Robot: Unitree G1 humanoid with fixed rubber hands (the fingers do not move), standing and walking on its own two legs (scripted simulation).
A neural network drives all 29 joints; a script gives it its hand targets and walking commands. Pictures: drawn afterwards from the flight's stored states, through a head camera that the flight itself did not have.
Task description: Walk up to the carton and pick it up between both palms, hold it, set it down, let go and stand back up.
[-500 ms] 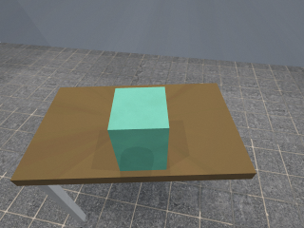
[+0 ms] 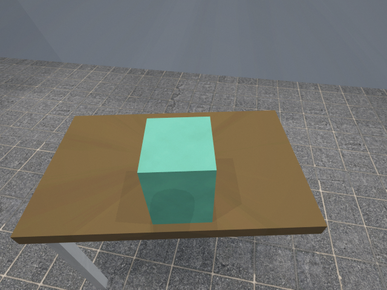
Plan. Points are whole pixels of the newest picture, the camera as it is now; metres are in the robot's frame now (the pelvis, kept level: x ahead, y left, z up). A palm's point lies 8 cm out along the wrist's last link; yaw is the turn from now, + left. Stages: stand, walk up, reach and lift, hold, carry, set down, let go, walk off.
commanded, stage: stand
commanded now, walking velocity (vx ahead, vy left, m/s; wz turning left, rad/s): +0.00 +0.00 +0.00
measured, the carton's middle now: (180, 171) +0.44 +0.06 -0.02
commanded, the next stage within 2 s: none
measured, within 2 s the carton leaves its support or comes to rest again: neither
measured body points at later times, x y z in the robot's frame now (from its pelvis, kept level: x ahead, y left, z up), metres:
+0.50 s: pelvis +0.01 +0.00 +0.00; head +0.01 -0.01 +0.45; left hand +0.00 +0.21 -0.15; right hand -0.02 -0.21 -0.16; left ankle -0.03 +0.13 -0.74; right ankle +0.02 -0.11 -0.74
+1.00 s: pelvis +0.01 +0.00 +0.00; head +0.01 -0.01 +0.45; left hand -0.01 +0.20 -0.16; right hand -0.04 -0.19 -0.17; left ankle -0.03 +0.13 -0.74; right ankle +0.02 -0.11 -0.74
